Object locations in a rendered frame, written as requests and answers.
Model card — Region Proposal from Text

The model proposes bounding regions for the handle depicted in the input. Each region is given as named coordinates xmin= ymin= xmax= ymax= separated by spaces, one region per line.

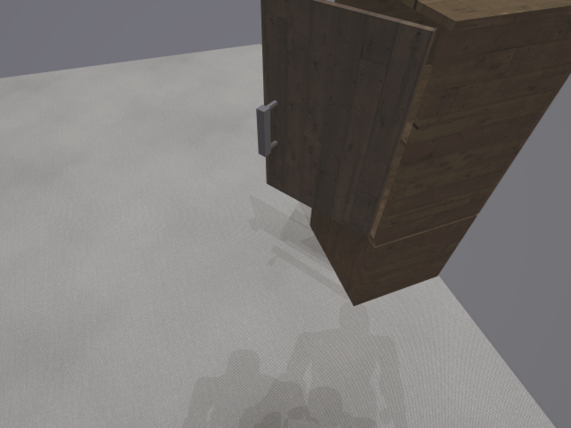
xmin=256 ymin=100 xmax=277 ymax=157

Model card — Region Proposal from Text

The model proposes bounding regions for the cupboard door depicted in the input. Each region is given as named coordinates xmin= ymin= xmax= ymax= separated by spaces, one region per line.
xmin=261 ymin=0 xmax=437 ymax=238

